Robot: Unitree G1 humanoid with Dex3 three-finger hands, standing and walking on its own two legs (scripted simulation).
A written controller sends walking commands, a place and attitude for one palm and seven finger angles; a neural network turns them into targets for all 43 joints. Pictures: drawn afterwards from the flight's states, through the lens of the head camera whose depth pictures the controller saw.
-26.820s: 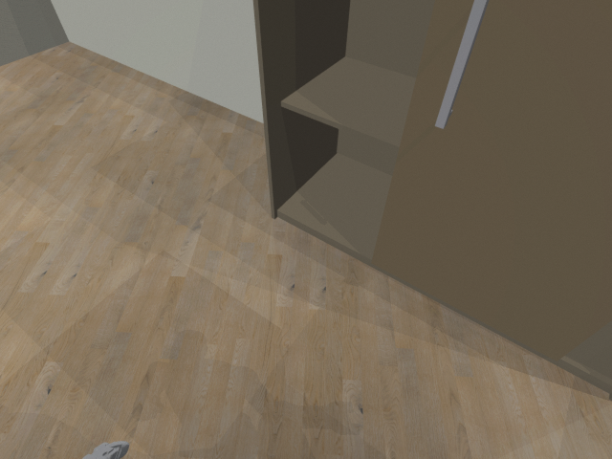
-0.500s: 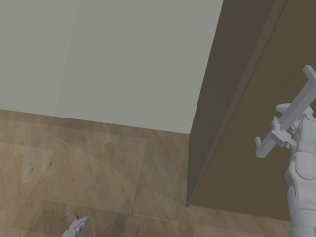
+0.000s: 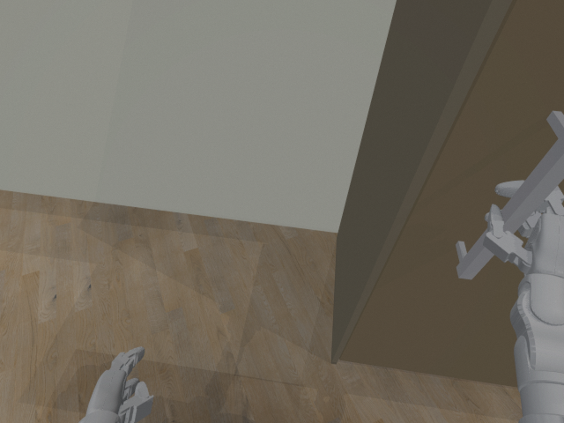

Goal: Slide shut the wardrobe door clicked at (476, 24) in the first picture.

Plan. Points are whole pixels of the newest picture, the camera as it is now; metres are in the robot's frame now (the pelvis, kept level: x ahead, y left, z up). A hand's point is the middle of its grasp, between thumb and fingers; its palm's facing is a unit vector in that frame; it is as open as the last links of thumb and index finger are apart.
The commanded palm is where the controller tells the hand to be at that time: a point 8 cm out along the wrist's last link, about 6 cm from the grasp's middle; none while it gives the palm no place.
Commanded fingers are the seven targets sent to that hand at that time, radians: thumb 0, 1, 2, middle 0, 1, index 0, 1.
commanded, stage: stop walking and hold the door there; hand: right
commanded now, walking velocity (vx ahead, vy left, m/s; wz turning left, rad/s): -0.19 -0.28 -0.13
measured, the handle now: (503, 209) +0.39 -0.29 +0.12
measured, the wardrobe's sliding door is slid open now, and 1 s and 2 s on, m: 0.00 0.00 0.00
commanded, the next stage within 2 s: loosen the grip on the handle in 1.26 s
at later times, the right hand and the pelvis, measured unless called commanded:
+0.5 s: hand (499, 236) +0.34 -0.26 +0.12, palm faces +0.16 +0.98 -0.13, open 5.6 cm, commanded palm +0.31 -0.30 +0.12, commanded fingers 0.00 -0.90 -0.90 0.45 1.40 0.45 1.40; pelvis -0.06 -0.09 +0.00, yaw +1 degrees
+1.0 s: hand (497, 235) +0.34 -0.26 +0.12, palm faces +0.23 +0.96 -0.17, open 5.8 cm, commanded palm +0.31 -0.30 +0.12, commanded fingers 0.00 -0.90 -0.90 0.45 1.40 0.45 1.40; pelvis -0.05 -0.07 +0.00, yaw +1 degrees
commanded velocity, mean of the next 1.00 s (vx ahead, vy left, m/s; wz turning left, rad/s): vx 0.06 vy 0.02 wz -0.02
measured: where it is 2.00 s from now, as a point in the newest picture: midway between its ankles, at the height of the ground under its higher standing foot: outside the picture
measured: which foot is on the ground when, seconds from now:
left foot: down 0.00-0.26, up 0.28-0.60, down 0.62-1.00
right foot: down 0.00-0.02, up 0.04-0.20, down 0.22-1.00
